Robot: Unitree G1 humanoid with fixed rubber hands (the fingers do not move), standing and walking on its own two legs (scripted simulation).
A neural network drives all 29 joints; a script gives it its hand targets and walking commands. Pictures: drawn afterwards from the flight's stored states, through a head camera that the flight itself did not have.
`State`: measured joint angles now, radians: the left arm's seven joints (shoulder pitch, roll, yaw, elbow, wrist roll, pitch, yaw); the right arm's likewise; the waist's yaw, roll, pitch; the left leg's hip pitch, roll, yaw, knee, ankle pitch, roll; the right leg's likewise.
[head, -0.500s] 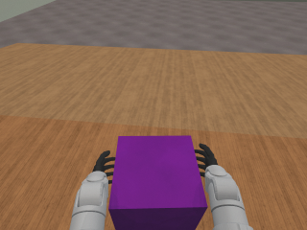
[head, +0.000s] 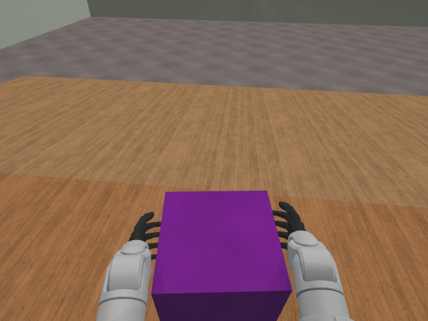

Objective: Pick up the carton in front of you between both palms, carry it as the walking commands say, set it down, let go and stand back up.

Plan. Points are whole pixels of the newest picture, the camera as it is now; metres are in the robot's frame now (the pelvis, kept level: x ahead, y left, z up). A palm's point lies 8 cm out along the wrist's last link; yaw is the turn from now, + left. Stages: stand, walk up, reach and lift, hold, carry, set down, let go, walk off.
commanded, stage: hold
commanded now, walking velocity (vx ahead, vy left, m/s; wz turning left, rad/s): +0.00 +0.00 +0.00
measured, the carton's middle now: (216, 267) +0.28 -0.01 -0.03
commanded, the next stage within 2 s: carry in 0.34 s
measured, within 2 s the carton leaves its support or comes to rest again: neither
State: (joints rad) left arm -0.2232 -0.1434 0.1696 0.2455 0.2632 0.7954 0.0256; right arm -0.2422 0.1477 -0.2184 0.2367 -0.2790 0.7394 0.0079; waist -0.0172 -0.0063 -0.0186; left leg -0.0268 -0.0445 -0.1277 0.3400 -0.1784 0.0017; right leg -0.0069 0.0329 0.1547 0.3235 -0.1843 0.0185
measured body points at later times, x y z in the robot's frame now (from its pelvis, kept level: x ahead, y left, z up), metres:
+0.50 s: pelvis +0.01 +0.00 -0.01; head -0.04 +0.00 +0.44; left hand +0.31 +0.15 +0.05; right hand +0.31 -0.16 +0.06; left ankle +0.01 +0.12 -0.74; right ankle +0.01 -0.14 -0.74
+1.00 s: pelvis +0.23 +0.01 -0.02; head +0.23 +0.02 +0.43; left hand +0.48 +0.17 +0.05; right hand +0.50 -0.13 +0.07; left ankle +0.23 +0.09 -0.75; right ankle +0.08 -0.09 -0.73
